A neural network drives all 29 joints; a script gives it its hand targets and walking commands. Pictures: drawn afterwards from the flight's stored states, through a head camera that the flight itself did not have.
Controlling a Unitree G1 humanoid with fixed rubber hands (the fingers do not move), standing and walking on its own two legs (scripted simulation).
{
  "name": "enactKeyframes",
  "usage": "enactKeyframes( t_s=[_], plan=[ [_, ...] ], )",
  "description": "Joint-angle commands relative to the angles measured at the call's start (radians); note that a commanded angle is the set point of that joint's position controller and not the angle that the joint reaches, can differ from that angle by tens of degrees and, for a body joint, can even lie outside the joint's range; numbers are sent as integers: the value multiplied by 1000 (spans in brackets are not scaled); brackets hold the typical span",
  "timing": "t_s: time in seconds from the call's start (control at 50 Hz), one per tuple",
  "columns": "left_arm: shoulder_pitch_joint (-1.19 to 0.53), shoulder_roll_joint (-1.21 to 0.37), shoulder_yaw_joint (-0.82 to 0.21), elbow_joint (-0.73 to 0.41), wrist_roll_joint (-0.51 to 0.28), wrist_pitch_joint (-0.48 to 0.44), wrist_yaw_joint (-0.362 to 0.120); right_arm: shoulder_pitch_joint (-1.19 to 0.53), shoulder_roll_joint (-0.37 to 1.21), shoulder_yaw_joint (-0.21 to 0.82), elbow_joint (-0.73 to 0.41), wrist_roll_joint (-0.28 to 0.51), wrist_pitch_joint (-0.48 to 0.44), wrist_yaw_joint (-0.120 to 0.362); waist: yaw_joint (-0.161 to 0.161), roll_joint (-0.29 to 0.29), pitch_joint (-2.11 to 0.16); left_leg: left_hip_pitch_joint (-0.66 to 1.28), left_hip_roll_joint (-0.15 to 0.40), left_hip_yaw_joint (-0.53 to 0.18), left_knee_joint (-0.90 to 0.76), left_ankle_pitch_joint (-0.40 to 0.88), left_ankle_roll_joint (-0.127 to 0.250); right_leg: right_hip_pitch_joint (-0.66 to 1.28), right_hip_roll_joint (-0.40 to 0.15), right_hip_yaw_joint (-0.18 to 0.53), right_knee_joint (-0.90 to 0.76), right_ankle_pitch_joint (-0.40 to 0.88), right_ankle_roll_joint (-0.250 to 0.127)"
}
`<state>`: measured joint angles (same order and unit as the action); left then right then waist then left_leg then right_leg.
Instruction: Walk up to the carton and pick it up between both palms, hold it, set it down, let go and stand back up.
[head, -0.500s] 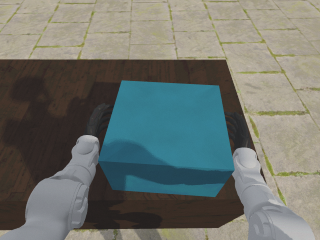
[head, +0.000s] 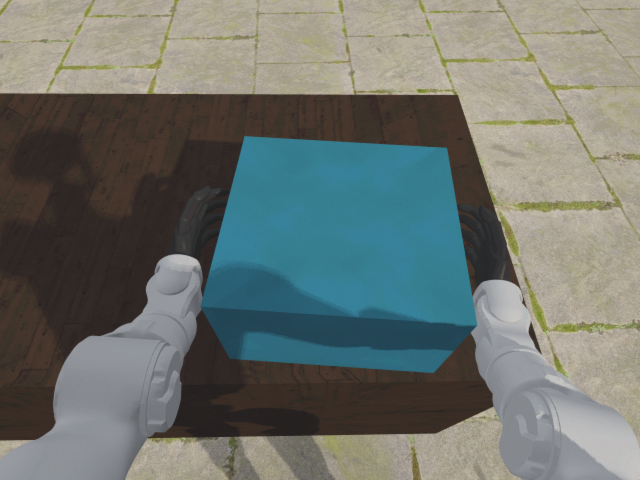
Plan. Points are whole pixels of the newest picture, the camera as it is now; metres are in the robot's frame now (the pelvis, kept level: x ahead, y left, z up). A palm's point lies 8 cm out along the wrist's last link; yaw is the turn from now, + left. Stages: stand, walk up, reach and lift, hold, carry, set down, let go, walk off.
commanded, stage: set down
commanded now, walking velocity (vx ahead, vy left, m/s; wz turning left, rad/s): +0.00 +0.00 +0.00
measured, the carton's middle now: (338, 253) +0.45 +0.00 -0.04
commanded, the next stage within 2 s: none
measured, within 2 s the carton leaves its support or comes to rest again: neither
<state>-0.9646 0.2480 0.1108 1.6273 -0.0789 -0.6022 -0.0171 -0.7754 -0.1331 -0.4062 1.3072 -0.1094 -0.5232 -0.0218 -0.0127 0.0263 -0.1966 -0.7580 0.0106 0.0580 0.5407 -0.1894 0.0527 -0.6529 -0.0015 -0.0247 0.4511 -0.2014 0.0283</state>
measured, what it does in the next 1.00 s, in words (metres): stands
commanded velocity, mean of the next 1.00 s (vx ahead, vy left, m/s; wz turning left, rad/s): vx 0.00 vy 0.00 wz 0.00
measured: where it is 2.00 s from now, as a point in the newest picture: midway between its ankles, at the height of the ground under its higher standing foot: outside the picture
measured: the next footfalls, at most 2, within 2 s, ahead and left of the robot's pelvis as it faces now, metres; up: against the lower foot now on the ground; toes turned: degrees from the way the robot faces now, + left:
none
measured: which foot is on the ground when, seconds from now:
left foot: down 0.00-1.00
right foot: down 0.00-1.00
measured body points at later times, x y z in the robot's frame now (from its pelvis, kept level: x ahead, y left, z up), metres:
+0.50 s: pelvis -0.01 -0.01 +0.00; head +0.11 +0.00 +0.43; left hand +0.44 +0.20 +0.02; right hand +0.42 -0.20 +0.01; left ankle +0.02 +0.08 -0.73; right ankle -0.01 -0.15 -0.73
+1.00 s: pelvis -0.01 -0.02 -0.02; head +0.11 +0.00 +0.42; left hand +0.43 +0.20 -0.01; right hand +0.42 -0.20 -0.01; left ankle +0.02 +0.08 -0.73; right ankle -0.01 -0.15 -0.73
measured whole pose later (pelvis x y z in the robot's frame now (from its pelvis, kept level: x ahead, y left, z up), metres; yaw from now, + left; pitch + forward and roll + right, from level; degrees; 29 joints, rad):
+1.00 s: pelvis -0.01 -0.02 -0.02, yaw +0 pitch +25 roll -3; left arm -0.88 0.28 -0.02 1.46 -0.21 -0.51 -0.01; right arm -0.80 -0.16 -0.08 1.35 0.19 -0.51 -0.08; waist -0.02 0.03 -0.22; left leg -0.90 0.04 0.03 0.70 -0.25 0.03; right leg -0.79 0.02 -0.05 0.62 -0.27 0.01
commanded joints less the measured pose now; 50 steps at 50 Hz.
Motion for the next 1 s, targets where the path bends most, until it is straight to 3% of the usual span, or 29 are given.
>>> enactKeyframes(
  t_s=[0.0, 0.2, 0.52, 0.6, 0.74, 0.8, 0.84, 0.88, 0.92, 0.94, 0.96, 0.98],
  plan=[
    [-464, -434, -70, -127, 103, -7, -90, -467, 418, 165, -17, -101, 6, 118, -16, 49, -483, 485, 46, -24, -13, 265, -108, 33, 12, -52, -48, 82, -57],
    [-457, -366, -49, -121, 94, 5, -81, -459, 373, 139, -9, -97, 19, 107, -14, 36, -478, 466, 41, -22, -16, 234, -98, 13, 10, -44, -46, 66, -57],
    [-426, -260, -13, -153, 89, 27, -73, -427, 292, 123, -42, -80, 37, 69, -20, 42, -512, 476, 35, -18, 13, 286, -95, 22, 12, -43, -23, 112, -51],
    [-415, -175, -14, -172, 61, 38, -55, -429, 204, 138, -58, -31, 43, 44, -17, 34, -545, 471, 32, -20, 28, 314, -93, 30, 15, -38, -8, 144, -45],
    [-321, -28, -87, -187, -47, 61, -14, -388, 27, 249, -54, 148, 33, -20, -29, 37, -567, 490, 32, -38, 99, 415, -100, -13, 27, -41, 36, 197, -36],
    [-312, -21, -117, -231, -91, 48, -13, -397, 26, 294, -94, 201, 12, -31, -29, 28, -609, 467, 29, -43, 135, 420, -99, -27, 29, -36, 68, 217, -35],
    [-244, 8, -128, -235, -89, 46, -11, -347, -5, 321, -58, 230, -2, -39, -31, 40, -591, 469, 30, -51, 157, 443, -106, -29, 30, -36, 84, 232, -34],
    [-325, 37, -137, -251, -110, 43, -5, -424, -51, 309, -73, 248, -4, -45, -35, 49, -620, 458, 31, -56, 178, 444, -115, -83, 34, -40, 101, 199, -31],
    [-230, 51, -155, -283, -117, 58, -2, -338, -70, 350, -64, 279, -10, -47, -31, 51, -605, 462, 30, -54, 185, 422, -115, -56, 37, -37, 108, 207, -30],
    [-154, 40, -161, -312, -110, 67, -4, -277, -67, 383, -59, 303, -23, -49, -28, 51, -598, 476, 28, -56, 198, 469, -119, -33, 41, -35, 118, 255, -29],
    [-295, 61, -156, -314, -132, 58, -3, -416, -85, 352, -93, 303, -19, -50, -32, 49, -632, 439, 24, -56, 208, 456, -117, -83, 41, -40, 129, 215, -27],
    [-235, 62, -167, -300, -122, 67, -3, -359, -92, 370, -60, 311, -17, -46, -27, 63, -609, 427, 28, -56, 208, 419, -118, -75, 37, -36, 129, 203, -30]
  ],
)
